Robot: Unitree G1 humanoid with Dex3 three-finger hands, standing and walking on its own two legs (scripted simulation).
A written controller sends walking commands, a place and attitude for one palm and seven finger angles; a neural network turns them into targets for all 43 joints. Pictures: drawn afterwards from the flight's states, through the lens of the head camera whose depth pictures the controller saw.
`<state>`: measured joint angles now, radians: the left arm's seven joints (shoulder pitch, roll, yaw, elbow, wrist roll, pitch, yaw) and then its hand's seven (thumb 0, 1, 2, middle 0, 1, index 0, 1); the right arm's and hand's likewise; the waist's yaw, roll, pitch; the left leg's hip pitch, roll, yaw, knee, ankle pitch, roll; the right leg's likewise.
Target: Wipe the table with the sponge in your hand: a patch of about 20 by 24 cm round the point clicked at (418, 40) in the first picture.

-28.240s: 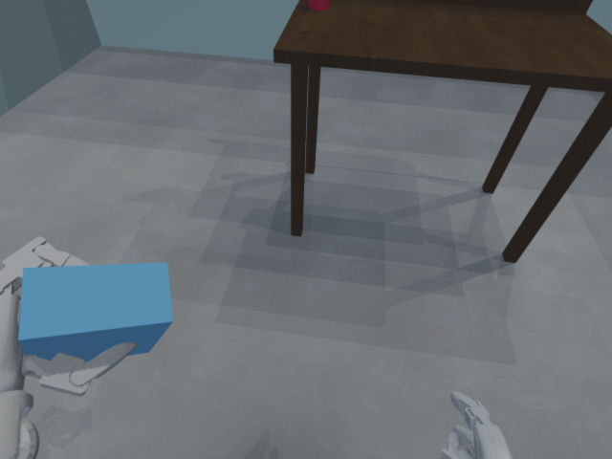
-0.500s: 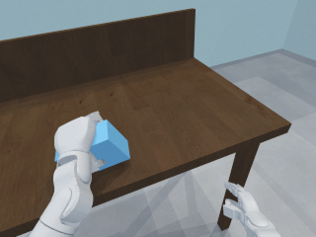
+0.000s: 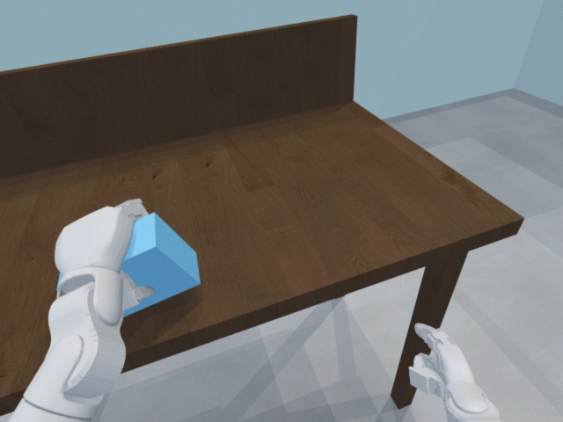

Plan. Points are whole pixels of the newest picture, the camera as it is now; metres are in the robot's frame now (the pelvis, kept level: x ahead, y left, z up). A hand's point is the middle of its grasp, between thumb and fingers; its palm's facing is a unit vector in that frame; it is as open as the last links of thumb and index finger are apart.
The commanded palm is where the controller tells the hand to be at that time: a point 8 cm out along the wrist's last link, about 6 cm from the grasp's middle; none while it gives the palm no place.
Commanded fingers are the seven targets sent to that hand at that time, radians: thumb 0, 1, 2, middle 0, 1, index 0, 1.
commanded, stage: wipe forward along the middle lane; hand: left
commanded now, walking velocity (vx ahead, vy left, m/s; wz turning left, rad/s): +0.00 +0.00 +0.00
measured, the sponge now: (142, 274) +0.26 +0.24 +0.13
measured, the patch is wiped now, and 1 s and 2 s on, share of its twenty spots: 1.00 1.00 1.00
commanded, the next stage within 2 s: slide back across to the first lane in 1.70 s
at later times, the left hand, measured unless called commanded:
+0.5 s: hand (125, 251) +0.29 +0.27 +0.14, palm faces +0.06 -0.07 -1.00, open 9.7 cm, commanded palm +0.26 +0.27 +0.19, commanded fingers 0.00 0.10 1.30 -1.20 -1.60 -1.20 -1.60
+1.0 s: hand (124, 233) +0.33 +0.30 +0.14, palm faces +0.00 -0.04 -1.00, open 9.7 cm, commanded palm +0.30 +0.30 +0.17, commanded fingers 0.00 0.10 1.30 -1.20 -1.60 -1.20 -1.60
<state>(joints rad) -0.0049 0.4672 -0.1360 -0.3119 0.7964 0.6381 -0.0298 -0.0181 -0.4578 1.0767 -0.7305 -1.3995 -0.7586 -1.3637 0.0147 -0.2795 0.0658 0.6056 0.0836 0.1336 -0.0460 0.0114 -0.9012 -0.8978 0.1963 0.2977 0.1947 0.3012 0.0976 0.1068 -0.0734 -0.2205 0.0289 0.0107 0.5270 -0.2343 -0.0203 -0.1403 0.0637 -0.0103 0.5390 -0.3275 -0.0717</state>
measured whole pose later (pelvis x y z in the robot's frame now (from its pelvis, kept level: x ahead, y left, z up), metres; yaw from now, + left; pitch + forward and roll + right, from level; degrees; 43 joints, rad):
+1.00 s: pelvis +0.00 +0.00 +0.00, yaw +2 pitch -1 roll +0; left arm -0.41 0.49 -0.13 0.35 0.94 0.43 -0.12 -0.02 -0.49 1.09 -0.77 -1.37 -0.80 -1.33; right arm 0.09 -0.29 0.05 0.69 0.08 0.08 -0.07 0.01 -0.90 -0.90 0.20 0.30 0.20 0.30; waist 0.06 0.10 -0.07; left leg -0.28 0.01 -0.03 0.50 -0.20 -0.01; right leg -0.18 0.05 -0.05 0.50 -0.30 -0.07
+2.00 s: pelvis +0.01 +0.04 +0.00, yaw +1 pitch +4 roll -1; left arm -0.68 0.56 -0.04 0.75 0.99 0.26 -0.06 0.00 -0.51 1.11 -0.78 -1.37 -0.80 -1.34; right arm 0.20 -0.29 0.02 0.68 0.08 0.14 -0.05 0.01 -0.90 -0.90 0.20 0.30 0.20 0.30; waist -0.01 0.07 -0.10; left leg -0.37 0.00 0.00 0.51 -0.21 0.03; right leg -0.26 0.03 -0.02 0.46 -0.28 -0.02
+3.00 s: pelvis +0.01 +0.05 +0.01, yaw +3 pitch +2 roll -1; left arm -0.35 0.61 0.01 0.32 0.92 0.30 -0.11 -0.01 -0.49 1.10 -0.75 -1.39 -0.77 -1.37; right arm 0.12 -0.29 0.04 0.64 0.08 0.12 -0.03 0.01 -0.90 -0.90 0.20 0.30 0.20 0.30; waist 0.06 0.09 -0.05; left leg -0.30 -0.03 -0.02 0.49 -0.21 0.04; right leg -0.17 0.01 -0.03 0.42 -0.28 -0.01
